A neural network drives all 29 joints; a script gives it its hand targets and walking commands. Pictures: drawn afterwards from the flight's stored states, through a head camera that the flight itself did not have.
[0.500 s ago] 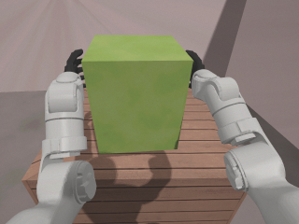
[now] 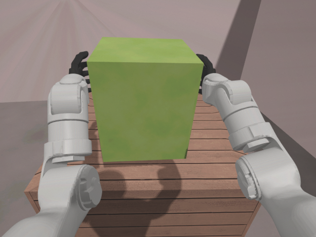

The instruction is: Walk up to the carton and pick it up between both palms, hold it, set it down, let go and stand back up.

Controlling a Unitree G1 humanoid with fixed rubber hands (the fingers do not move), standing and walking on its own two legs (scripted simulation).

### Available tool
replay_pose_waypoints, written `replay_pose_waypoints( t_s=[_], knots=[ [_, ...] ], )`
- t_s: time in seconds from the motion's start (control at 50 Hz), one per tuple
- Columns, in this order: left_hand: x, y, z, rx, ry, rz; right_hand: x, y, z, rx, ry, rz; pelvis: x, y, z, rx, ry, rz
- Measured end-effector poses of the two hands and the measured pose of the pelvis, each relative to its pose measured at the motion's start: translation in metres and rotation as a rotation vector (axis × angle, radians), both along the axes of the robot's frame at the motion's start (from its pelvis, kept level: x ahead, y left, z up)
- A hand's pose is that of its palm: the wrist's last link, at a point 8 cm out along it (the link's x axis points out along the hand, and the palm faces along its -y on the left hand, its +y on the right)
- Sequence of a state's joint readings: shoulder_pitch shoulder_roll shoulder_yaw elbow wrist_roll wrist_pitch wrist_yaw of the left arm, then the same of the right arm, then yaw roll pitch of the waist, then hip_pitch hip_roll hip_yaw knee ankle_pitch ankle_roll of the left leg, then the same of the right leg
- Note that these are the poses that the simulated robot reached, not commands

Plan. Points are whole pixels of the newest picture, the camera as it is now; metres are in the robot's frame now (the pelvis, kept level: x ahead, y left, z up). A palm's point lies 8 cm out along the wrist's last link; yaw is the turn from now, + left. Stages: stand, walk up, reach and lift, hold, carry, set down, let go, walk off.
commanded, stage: hold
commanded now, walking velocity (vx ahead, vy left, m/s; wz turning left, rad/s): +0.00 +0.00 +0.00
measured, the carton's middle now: (144, 97) +0.39 +0.01 +0.25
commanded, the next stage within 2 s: none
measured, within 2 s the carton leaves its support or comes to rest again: neither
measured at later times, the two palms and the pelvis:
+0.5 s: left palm (73, 82) +0.37 +0.17 +0.31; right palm (204, 78) +0.36 -0.13 +0.31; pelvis +0.00 +0.01 +0.00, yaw +0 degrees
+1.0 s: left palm (74, 77) +0.36 +0.17 +0.32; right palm (206, 78) +0.36 -0.14 +0.31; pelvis +0.00 +0.00 +0.00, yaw +0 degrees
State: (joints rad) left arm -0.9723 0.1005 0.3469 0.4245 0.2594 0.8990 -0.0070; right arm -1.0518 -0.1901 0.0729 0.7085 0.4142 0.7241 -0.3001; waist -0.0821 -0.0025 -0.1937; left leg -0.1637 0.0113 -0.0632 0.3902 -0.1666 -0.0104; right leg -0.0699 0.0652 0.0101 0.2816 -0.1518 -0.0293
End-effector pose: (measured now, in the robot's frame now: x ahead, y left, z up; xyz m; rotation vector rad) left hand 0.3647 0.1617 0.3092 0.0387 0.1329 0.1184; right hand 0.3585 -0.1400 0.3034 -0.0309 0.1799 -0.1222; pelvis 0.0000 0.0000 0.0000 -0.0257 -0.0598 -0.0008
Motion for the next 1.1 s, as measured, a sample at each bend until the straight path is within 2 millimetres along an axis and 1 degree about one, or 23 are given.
replay_pose_waypoints(
  t_s=[0.3,0.42,0.58,0.72,0.88,1.1],
  knots=[
    [0.002,0.012,0.017,-0.003,-0.028,0.009,0.005,0.012,0.019,0.014,-0.027,0.005,0.0,0.002,0.0,-0.002,0.011,0.009],
    [0.002,0.013,0.008,-0.001,-0.008,0.003,0.004,0.012,0.014,0.011,-0.007,0.0,0.002,0.006,0.0,-0.003,0.007,0.004],
    [0.003,0.006,-0.004,0.011,0.004,-0.009,0.002,0.006,0.004,0.017,0.002,-0.011,0.002,0.008,0.0,-0.005,0.009,0.004],
    [0.001,0.002,0.001,0.003,-0.004,-0.007,-0.001,0.002,0.003,0.026,-0.005,-0.013,-0.001,0.009,0.0,-0.005,0.007,-0.004],
    [-0.002,0.002,0.013,0.006,-0.014,0.006,-0.001,0.002,0.009,0.04,-0.014,-0.001,-0.003,0.007,0.0,-0.003,0.013,-0.008],
    [0.002,0.004,0.012,0.022,-0.005,0.007,0.005,0.005,0.011,0.031,-0.004,0.002,-0.002,0.003,0.0,-0.002,0.022,0.007]
  ],
)
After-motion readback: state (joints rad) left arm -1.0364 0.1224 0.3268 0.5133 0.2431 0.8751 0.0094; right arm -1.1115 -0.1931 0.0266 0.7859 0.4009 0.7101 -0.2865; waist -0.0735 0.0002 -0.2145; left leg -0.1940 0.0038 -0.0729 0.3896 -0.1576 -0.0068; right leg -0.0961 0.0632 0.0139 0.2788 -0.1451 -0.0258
